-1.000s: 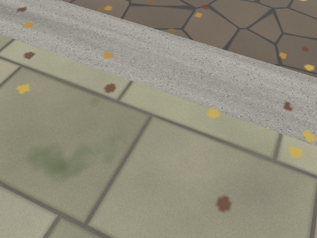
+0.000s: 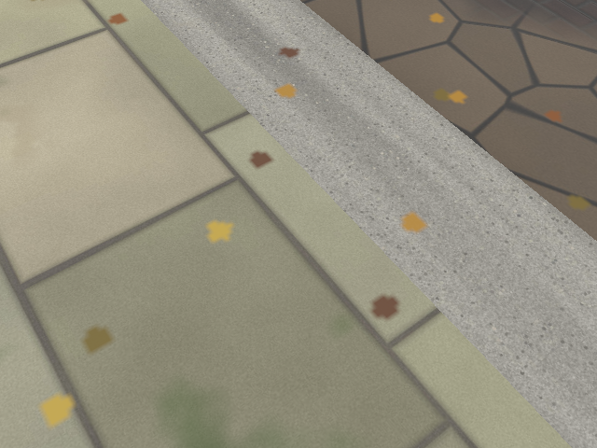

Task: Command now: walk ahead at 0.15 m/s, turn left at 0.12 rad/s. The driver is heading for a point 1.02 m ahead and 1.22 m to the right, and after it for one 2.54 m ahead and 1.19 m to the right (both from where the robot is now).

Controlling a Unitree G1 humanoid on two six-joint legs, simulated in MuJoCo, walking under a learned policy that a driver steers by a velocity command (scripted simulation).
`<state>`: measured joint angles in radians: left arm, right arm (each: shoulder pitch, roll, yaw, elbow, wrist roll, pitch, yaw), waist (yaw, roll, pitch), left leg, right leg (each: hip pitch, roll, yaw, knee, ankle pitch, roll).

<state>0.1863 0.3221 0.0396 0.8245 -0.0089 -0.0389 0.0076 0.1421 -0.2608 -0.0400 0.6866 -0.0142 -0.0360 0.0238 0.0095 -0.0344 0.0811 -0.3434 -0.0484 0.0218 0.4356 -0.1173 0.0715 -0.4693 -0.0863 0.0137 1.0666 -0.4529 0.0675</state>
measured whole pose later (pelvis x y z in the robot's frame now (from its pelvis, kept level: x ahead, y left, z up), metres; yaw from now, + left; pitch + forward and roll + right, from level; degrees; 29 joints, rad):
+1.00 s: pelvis +0.09 -0.06 +0.00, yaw -26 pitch +2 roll +2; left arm 0.16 0.31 0.08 0.70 -0.01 0.02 0.02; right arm 0.07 -0.31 -0.09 0.82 0.00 0.01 -0.05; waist 0.01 0.02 0.06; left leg -0.51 0.01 -0.08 0.90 -0.36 -0.08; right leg -0.31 0.05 0.08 0.45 -0.17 -0.05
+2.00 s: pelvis +0.21 -0.25 +0.00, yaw -61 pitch +3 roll +1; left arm 0.45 0.30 0.07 0.73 -0.03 -0.04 0.03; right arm -0.03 -0.29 -0.04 0.69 0.01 -0.11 0.05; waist 0.09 0.04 0.04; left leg -0.59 -0.01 -0.05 0.50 0.04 -0.02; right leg 0.05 0.05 0.17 0.32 -0.40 -0.06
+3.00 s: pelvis +0.55 -0.73 -0.03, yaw -39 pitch +3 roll +1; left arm 0.48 0.25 -0.01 0.92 0.12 -0.10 -0.04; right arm 0.10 -0.27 -0.04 0.73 -0.04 -0.11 0.06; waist 0.03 0.00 -0.04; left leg -0.55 -0.08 0.04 0.67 -0.18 0.11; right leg 0.04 -0.13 -0.18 0.77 -0.48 0.05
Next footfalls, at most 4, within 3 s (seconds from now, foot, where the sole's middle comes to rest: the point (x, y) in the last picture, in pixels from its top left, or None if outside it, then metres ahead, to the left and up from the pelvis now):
0.20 right None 0.14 -0.15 -0.77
0.72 right None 0.11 -0.17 -0.77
1.16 left None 0.22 0.03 -0.77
1.62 right None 0.06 -0.20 -0.77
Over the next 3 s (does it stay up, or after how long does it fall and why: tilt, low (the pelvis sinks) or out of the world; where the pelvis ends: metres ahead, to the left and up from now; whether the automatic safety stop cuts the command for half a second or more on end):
stays up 0.55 -0.73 -0.03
